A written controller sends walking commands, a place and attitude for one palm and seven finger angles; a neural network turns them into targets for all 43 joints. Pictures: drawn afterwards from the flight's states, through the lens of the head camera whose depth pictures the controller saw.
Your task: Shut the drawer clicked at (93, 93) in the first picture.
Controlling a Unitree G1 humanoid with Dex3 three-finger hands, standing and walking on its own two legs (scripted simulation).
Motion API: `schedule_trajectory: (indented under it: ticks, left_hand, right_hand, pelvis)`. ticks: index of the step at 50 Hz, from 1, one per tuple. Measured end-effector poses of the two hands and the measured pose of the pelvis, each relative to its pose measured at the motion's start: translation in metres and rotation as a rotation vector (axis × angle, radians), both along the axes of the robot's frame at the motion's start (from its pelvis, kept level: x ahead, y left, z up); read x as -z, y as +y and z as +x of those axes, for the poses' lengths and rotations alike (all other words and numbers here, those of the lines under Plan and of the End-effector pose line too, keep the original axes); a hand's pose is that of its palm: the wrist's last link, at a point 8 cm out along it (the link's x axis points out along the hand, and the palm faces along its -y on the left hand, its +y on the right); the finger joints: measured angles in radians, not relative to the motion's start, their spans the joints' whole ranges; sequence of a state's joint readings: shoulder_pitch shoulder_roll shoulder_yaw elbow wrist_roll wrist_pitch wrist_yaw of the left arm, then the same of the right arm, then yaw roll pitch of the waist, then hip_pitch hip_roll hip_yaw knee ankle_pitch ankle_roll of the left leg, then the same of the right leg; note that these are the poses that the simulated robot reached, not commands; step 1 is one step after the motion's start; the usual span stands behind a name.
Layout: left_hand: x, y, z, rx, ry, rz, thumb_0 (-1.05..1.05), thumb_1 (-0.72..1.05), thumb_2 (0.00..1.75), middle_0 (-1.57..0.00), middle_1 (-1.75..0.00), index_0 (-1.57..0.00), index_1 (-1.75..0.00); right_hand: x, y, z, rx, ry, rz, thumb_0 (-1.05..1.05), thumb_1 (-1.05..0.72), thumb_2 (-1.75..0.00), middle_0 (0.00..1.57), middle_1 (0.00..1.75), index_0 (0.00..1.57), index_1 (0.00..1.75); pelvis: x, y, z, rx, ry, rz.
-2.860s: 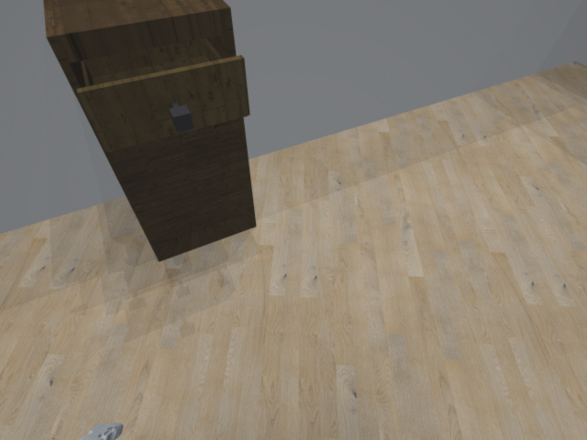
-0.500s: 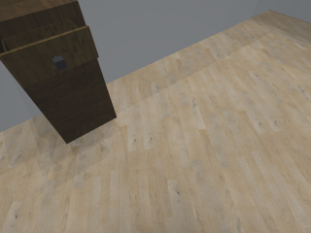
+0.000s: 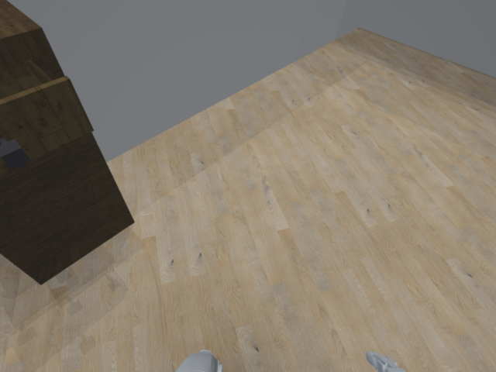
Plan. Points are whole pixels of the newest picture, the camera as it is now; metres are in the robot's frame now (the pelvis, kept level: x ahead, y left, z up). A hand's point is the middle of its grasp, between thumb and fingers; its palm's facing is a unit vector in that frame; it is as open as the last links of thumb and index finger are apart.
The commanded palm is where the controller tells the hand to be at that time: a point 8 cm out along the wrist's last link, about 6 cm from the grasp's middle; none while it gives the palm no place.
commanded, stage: walk to a spot facing it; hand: left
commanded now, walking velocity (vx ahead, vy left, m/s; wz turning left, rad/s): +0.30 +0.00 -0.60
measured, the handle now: (9, 149) +0.50 +0.62 -0.02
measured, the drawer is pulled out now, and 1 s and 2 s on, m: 0.15 0.15 0.15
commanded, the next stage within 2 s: none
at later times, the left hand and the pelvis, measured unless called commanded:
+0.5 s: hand (167, 273) +0.32 +0.23 -0.17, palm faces -0.31 -0.93 -0.17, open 7.4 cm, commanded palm none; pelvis +0.16 +0.08 +0.00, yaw -19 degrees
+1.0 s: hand (196, 234) +0.43 +0.19 -0.18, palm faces -0.54 -0.81 -0.23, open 7.4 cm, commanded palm none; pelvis +0.26 +0.06 -0.01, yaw -37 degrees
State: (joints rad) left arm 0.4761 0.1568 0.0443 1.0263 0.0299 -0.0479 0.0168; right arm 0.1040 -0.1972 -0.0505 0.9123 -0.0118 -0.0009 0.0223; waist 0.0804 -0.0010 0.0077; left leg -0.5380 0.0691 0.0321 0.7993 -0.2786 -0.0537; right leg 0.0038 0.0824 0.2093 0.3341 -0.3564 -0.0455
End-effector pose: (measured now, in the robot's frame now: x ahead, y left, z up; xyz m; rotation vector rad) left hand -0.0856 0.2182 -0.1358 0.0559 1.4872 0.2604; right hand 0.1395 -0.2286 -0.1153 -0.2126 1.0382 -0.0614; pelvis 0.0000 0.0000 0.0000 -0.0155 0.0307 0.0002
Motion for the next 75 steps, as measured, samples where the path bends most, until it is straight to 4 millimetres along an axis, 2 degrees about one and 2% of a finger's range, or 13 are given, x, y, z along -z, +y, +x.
schedule_trajectory:
  ticks: [3,6,11,15,22,32,38,46,53,58,65,70,75]
  left_hand:
    - [0.018,0.03,0.034,0.036,0.018,-0.012,0.01,0.91,0.9,-0.2,-0.3,-0.2,-0.3]
    - [0.029,0.061,0.085,0.099,0.008,-0.013,0.01,0.91,0.9,-0.2,-0.3,-0.2,-0.3]
    - [0.017,0.096,0.203,0.226,-0.139,0.003,0.01,0.91,0.9,-0.2,-0.3,-0.19,-0.29]
    - [0.003,0.104,0.288,0.31,-0.254,0.013,0.01,0.92,0.9,-0.19,-0.3,-0.19,-0.29]
    - [0.0,0.08,0.387,0.45,-0.299,-0.02,0.01,0.92,0.9,-0.19,-0.3,-0.19,-0.29]
    - [0.015,-0.012,0.478,0.668,-0.295,-0.105,0.01,0.91,0.9,-0.2,-0.3,-0.19,-0.29]
    - [0.015,-0.038,0.507,0.706,-0.362,-0.089,0.01,0.91,0.9,-0.2,-0.3,-0.2,-0.3]
    - [0.005,-0.004,0.517,0.76,-0.244,-0.018,0.01,0.91,0.9,-0.2,-0.3,-0.2,-0.3]
    - [0.022,0.026,0.562,0.781,-0.233,-0.032,0.01,0.91,0.9,-0.2,-0.3,-0.2,-0.3]
    - [0.018,0.03,0.595,0.841,-0.225,-0.047,0.01,0.91,0.9,-0.2,-0.3,-0.19,-0.29]
    - [0.003,0.014,0.624,0.95,-0.213,-0.066,0.01,0.91,0.9,-0.2,-0.3,-0.19,-0.29]
    - [-0.001,-0.019,0.634,1.057,-0.206,-0.076,0.01,0.91,0.9,-0.2,-0.3,-0.19,-0.29]
    - [-0.005,-0.074,0.638,1.183,-0.253,-0.094,0.01,0.91,0.9,-0.2,-0.3,-0.19,-0.29]
  right_hand:
    - [0.002,0.024,0.032,0.02,-0.068,-0.008,0.01,-0.91,-0.9,0.2,0.3,0.2,0.3]
    - [-0.001,0.038,0.036,0.074,-0.092,-0.024,0.01,-0.91,-0.9,0.2,0.3,0.21,0.3]
    - [-0.007,0.051,-0.002,0.211,0.025,-0.047,0.01,-0.91,-0.89,0.2,0.3,0.21,0.3]
    - [-0.008,0.053,-0.041,0.336,0.151,-0.078,0.0,-0.93,-0.89,0.2,0.3,0.21,0.3]
    - [-0.001,0.076,-0.091,0.492,0.333,-0.054,0.01,-0.92,-0.9,0.2,0.3,0.2,0.3]
    - [0.024,0.113,-0.105,0.683,0.468,0.084,0.01,-0.91,-0.9,0.2,0.3,0.21,0.3]
    - [0.04,0.092,-0.07,0.726,0.438,0.121,0.01,-0.91,-0.89,0.2,0.3,0.21,0.3]
    - [0.015,0.029,0.047,0.733,0.085,0.014,0.01,-0.91,-0.9,0.2,0.3,0.2,0.3]
    - [0.0,0.029,0.097,0.737,-0.019,-0.082,0.01,-0.91,-0.9,0.2,0.3,0.2,0.3]
    - [-0.014,0.058,0.085,0.787,0.028,-0.09,0.01,-0.91,-0.89,0.2,0.3,0.21,0.3]
    - [-0.016,0.101,0.044,0.931,0.123,-0.043,0.01,-0.9,-0.89,0.2,0.3,0.21,0.3]
    - [-0.005,0.133,0.002,1.06,0.193,0.014,0.01,-0.9,-0.89,0.2,0.3,0.21,0.3]
    - [0.013,0.164,-0.046,1.182,0.259,0.088,0.01,-0.9,-0.89,0.2,0.3,0.21,0.3]
  pelvis:
    - [0.013,0.022,0.029,0.038,-0.006,-0.009]
    - [0.016,0.037,0.05,0.102,-0.029,0.0]
    - [0.0,0.057,0.082,0.169,-0.045,-0.02]
    - [-0.006,0.069,0.105,0.22,-0.039,-0.027]
    - [-0.004,0.078,0.141,0.302,-0.027,-0.024]
    - [0.012,0.058,0.19,0.438,-0.009,-0.017]
    - [0.019,0.04,0.212,0.505,-0.029,-0.019]
    - [0.006,0.048,0.241,0.606,-0.027,-0.008]
    - [0.015,0.074,0.275,0.688,-0.02,-0.011]
    - [0.005,0.085,0.292,0.768,-0.015,-0.033]
    - [-0.008,0.093,0.304,0.856,0.003,-0.043]
    - [-0.008,0.092,0.302,0.934,0.0,-0.03]
    - [-0.002,0.085,0.291,1.006,-0.009,-0.009]
